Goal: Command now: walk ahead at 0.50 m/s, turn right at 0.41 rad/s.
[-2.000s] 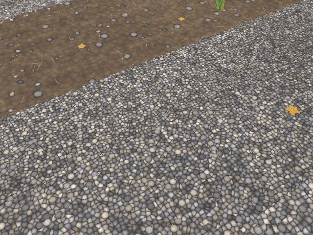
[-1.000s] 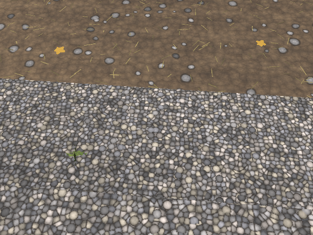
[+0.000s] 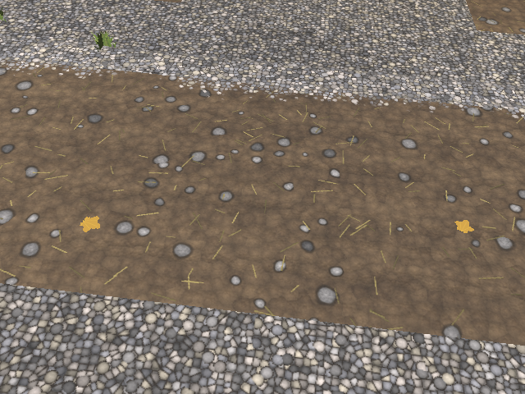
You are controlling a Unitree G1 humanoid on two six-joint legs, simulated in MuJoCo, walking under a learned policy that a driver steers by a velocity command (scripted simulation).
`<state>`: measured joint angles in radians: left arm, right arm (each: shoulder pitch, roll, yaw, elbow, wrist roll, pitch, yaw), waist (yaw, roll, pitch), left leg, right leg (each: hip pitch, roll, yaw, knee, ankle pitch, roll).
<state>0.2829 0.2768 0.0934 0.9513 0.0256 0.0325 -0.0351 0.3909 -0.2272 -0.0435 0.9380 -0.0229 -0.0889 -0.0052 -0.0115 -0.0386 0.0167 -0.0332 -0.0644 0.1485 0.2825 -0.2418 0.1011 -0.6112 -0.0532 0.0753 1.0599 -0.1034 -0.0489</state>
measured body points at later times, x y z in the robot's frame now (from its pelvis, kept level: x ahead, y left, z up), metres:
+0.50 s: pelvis +0.30 -0.05 -0.19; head +0.36 -0.06 +0.25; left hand +0.49 +0.16 -0.34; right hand +0.18 -0.27 -0.33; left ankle +0.15 +0.10 -0.68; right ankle +0.35 -0.10 -0.92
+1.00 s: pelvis +0.55 -0.06 -0.17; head +0.59 -0.06 +0.28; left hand +0.74 +0.15 -0.32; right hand +0.50 -0.33 -0.30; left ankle +0.62 +0.01 -0.92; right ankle +0.48 -0.17 -0.85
